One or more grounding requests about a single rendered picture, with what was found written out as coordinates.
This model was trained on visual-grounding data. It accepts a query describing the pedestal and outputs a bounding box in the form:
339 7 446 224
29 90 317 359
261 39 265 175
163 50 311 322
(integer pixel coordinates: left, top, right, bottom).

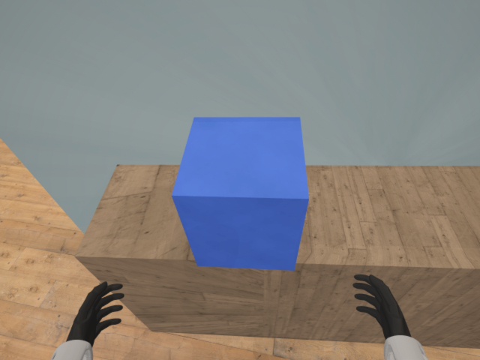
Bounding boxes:
74 165 480 349

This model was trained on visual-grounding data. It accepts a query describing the left robot hand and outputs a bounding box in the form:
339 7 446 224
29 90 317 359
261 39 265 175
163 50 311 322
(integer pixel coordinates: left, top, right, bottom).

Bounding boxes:
66 281 125 347

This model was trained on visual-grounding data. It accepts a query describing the carton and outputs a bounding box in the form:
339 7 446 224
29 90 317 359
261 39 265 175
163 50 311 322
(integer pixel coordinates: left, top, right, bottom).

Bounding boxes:
172 117 309 271

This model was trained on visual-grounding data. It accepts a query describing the robot right forearm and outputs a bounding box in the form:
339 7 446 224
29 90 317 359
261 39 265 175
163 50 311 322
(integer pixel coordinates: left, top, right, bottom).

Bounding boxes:
384 335 429 360

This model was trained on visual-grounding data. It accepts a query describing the right robot hand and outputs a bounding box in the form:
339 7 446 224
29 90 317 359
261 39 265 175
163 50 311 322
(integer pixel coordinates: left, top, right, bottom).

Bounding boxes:
353 274 411 339

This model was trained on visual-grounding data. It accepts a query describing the robot left forearm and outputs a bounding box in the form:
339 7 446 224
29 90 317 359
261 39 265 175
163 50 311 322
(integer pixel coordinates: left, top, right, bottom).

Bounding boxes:
51 340 93 360

